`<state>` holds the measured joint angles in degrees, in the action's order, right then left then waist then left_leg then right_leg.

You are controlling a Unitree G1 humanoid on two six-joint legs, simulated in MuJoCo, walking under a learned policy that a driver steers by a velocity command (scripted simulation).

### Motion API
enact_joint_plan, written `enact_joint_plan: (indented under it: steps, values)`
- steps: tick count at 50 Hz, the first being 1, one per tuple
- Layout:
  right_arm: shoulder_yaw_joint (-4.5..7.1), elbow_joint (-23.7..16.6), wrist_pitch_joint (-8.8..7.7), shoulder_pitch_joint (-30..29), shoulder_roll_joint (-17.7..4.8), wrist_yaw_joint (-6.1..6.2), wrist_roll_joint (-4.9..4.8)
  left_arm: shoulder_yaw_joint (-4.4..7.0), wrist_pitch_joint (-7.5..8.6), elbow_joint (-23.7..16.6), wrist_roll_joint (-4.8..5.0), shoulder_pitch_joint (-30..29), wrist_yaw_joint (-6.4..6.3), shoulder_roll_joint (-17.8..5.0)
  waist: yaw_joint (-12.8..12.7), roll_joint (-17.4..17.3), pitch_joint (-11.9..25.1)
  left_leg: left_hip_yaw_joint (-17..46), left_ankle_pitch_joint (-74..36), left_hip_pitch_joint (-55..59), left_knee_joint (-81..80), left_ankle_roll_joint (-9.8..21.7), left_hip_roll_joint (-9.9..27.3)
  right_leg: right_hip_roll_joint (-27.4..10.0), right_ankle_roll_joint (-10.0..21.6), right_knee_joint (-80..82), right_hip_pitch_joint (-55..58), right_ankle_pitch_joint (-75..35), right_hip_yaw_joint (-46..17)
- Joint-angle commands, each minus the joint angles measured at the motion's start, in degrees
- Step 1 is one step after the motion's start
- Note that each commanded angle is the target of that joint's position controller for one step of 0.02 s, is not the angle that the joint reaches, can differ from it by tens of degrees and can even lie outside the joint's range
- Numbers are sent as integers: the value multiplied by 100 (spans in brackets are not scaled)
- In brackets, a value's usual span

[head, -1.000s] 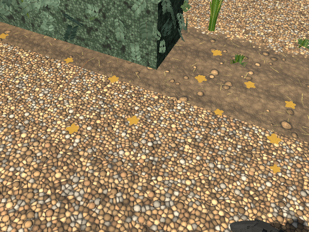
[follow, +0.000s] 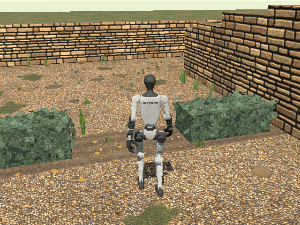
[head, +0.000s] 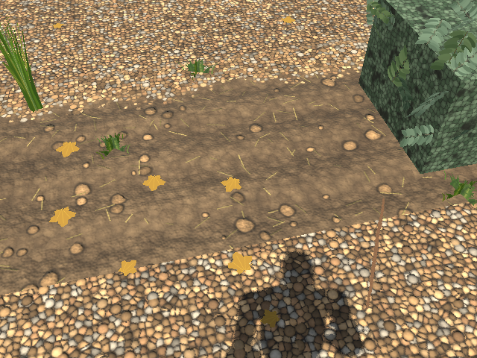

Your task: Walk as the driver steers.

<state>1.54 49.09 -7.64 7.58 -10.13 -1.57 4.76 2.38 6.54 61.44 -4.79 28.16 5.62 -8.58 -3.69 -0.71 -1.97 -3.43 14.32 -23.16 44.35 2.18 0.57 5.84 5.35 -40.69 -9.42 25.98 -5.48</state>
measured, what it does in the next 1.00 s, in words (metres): goes down, turning left: right foot 0.17 m lower, then left foot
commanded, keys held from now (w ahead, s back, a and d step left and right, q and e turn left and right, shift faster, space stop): w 0.36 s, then w+q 0.64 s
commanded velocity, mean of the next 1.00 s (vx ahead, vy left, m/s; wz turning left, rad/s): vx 0.50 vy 0.00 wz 0.22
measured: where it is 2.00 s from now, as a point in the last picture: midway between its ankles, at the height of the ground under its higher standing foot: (202, 246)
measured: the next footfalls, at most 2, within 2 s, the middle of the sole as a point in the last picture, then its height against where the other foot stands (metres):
right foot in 0.48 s outside the picture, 0.17 m lower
left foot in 1.00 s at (214, 324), level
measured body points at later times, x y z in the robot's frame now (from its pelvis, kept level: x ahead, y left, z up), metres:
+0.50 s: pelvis +0.28 -0.05 -0.12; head +0.30 -0.06 +0.33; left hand +0.53 +0.13 -0.20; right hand +0.10 -0.22 -0.25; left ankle +0.05 +0.10 -0.69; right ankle +0.40 -0.16 -0.87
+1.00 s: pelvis +0.54 +0.02 -0.18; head +0.57 +0.04 +0.27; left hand +0.44 +0.28 -0.32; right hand +0.85 -0.12 -0.24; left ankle +0.63 +0.14 -0.89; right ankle +0.40 -0.17 -0.87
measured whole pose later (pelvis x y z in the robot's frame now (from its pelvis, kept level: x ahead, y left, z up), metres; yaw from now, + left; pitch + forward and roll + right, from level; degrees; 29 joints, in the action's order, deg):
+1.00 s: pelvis +0.54 +0.02 -0.18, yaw +18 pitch +4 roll -2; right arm 3.8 39.7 -1.7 -1.3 -13.1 -2.5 -1.1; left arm 4.6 2.7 57.8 0.7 21.2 -2.3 -14.2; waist -2.7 -1.1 1.2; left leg -2.4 8.9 -33.9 38.9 7.3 0.8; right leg -7.8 -4.8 -34.5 -0.9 29.4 16.2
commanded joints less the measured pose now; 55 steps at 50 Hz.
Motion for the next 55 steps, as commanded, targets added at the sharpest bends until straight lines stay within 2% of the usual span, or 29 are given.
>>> enact_joint_plan:
  steps: [1, 2, 3, 5, 7, 9, 11, 12, 14, 17, 21, 22, 23, 24, 25, 26, 27, 29, 32, 33, 39, 45, 47, 49, 50, 51, 52, 53, 55]
  values:
    - [260, 542, -26, 2559, -1102, 77, -58, -17, 224, -353, 59, 193, 45, 24, 772, -1172, 1229, 2841, -3477, 3943, -1320, 2180, 1661, 274, 173, -4276, -3081, 774, -318]
    - [258, 550, -83, 2603, -1056, -82, 107, 52, 231, -625, 174, 166, -76, -47, 741, -643, 603, 4466, -3372, 3303, -1978, 2893, 2388, 308, 76, -4898, -4213, 790, -869]
    - [273, 499, -148, 1888, -959, -170, 39, 134, 77, -934, 178, -557, -196, -517, 653, -519, -424, 4755, -1300, 2238, -2225, 2786, 2597, -290, -72, -5328, -5156, 110, -872]
    - [47, 294, -51, 978, -83, -118, -52, 59, -93, -956, -54, -748, -411, -469, 427, 509, 26, 3515, -424, 1306, -2219, 2316, 1900, -737, -305, -4589, -4678, -1067, -805]
    - [-58, 395, -17, 1028, 182, 36, -88, -105, -174, -991, -166, -837, -409, -81, 344, 80, -223, 2346, -341, 364, -2333, 1848, 1222, -1132, -420, -3401, -4184, -1567, -373]
    - [-95, 701, -38, 1627, 83, 115, -144, -159, -152, -1212, -91, -1364, -255, -109, 524, -44, 20, 1442, -436, -21, -2123, 1551, 767, -1246, -493, -2341, -3602, -2237, 319]
    - [-98, 849, -12, 2092, -216, 96, 27, -211, -80, -1239, -161, -1348, -57, -163, 550, -141, 91, 1065, -749, -606, -1628, 1390, 551, -1124, -413, -2396, -2870, -3055, 647]
    - [-162, 1069, -41, 2466, -22, 177, 65, -243, -62, -1375, -182, -1809, 8, -237, 809, -11, 14, 1421, -196, 417, -1220, 1311, 669, -1473, -457, -1681, -3910, -4270, -50]
    - [-258, 1264, -95, 3488, 72, 338, -151, -200, -76, -1620, -251, -2793, -54, -400, 1385, -219, -110, 1729, 298, 1710, -730, 1383, 755, -1354, -477, -476, -5059, -4849, 300]
    - [-272, 1107, 16, 3028, -288, 66, -78, -301, -216, -1812, -48, -3073, -93, -339, 1150, -272, -412, 1339, 1293, -951, -999, 1224, 556, -1153, -394, 605, -1891, -5474, 854]
    - [-214, 1135, 10, 3056, -462, -5, -289, -337, -381, -2026, -150, -3505, -109, -636, 1172, 42, -959, 2089, 1556, 291, -435, 1135, 867, -1422, -397, 1761, -1826, -4610, 427]
    - [92, 975, 292, 2516, -757, 278, -836, -68, -201, -2072, 1196, -3636, -172, -990, 1062, 285, -913, 1935, 229, 771, 262, 790, 721, -1094, -327, 2399, -1699, -4074, 48]
    - [74, 1070, 417, 2647, -743, 322, -714, -2, -114, -1741, 1206, -2772, -220, -1114, 709, 497, -375, 1579, -750, 1021, 1457, 639, 492, -1020, -247, 2703, -743, -4577, 307]
    - [60, 1211, 442, 2815, -406, 343, -619, 102, -94, -1256, 988, -1418, -245, -1199, 257, 159, 240, 1422, -118, 240, 2942, 429, 272, -1352, -154, 2344, 845, -5529, 263]
    - [35, 1276, 391, 2929, -85, 296, -639, 151, -140, -766, 741, 104, -267, -1286, -280, 584, 1161, 1093, 2660, -1305, 5080, 129, -364, -1967, 61, 1232, 3027, -7502, -23]
    - [-71, 1271, 330, 3601, 234, 272, -864, 154, -149, -637, 660, 391, -273, -1448, -167, 1346, 2123, 1289, 3615, -2873, 6640, -23, -167, -2745, 317, -374, 4706, -8240, -236]
    - [-21, 852, 229, 3300, -170, 274, -978, 250, -251, -664, 731, 371, -286, -1548, -321, 1607, 2640, 1266, 3169, -3564, 6992, -130, 101, -3055, 753, 33, 4655, -6343, -1140]
    - [59, 199, 276, 1864, -220, 517, -998, 197, -304, -557, 595, -225, -367, -1256, -163, 385, 1672, 603, 1427, -4103, 7203, -182, 315, -3312, 1087, 2183, 2572, -1398, -2167]
    - [149, 101, 616, 1642, 84, 535, -738, -65, -145, -751, 451, -1782, -427, -486, 716, 208, -7, 1122, -172, -2917, 4839, -21, 722, -2783, 425, 2510, -791, -1952, -798]
    - [190, 79, 641, 1728, 159, 522, -709, -41, -127, -784, 391, -2062, -468, -589, 898, 567, -119, 1103, -337, -2347, 3985, -87, 704, -2403, 247, 2626, -1443, -2053, -180]
    - [191, -584, 523, 64, -133, 181, -560, 173, -112, -564, 464, -1156, -870, -1134, 472, 395, 25, 902, -1819, -2373, 881, -60, 591, -2411, 404, 2784, -339, -2803, 564]
    - [201, -1149, 581, -1126, -366, -91, -606, 354, -259, -558, 577, -802, -842, -1371, 179, 237, -281, 362, -1020, -2259, -38, 287, 468, -2489, 52, 2609, 752, -3093, 1258]
    - [253, -1257, 601, -1067, -498, -138, -578, 434, -316, -644, 594, -841, -819, -1612, 296, 403, -52, -109, -194, -1421, -322, 453, 101, -2413, -91, 1959, 854, -4730, 1612]
    - [517, -942, 589, 202, -972, -121, -574, 448, -361, -685, 586, -882, -812, -1770, 1000, 356, 729, -506, -422, 618, -987, 742, -536, -2064, -293, -62, 584, -6089, 1955]
    - [760, -703, 610, 1212, -1636, 7, -598, 379, -290, -865, 447, -845, -810, -1554, 1330, -312, 1327, 965, -1170, 2743, -1008, 1150, 257, -1813, -613, -2106, -1216, -4429, 1991]
    - [806, -721, 560, 1325, -2315, 23, -610, 99, 1, -1236, 352, -493, -638, -741, 733, -1594, 2192, 4395, -436, 4672, -1955, 2270, 1700, -613, -882, -4135, -3583, 606, 1024]
    - [705, -683, 571, 2038, -1909, 61, -493, 219, 274, -1352, 602, -1347, -553, -1234, 1303, -914, 2631, 4986, -62, 5059, -2600, 2178, 1805, -604, -724, -4475, -4313, 515, 42]
    - [634, -607, 534, 1724, -1637, 95, -455, 257, 333, -1461, 735, -1777, -559, -1298, 1212, -825, 1814, 4126, -645, 4584, -2545, 1917, 1673, -807, -603, -4297, -4873, 48, 130]
    - [504, -917, 494, 440, -1195, 107, -541, 303, 233, -1396, 478, -1779, -711, -1294, 526, -36, 1044, 2787, -1755, 2330, -2584, 1507, 1173, -1247, -582, -3183, -3766, -749, 131]
Keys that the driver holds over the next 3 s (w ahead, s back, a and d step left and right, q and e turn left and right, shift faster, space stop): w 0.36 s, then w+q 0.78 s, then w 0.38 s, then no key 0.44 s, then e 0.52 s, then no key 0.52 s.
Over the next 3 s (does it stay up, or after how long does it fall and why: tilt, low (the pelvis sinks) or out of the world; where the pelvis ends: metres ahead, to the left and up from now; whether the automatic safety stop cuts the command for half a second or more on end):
stays up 0.96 0.19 -0.15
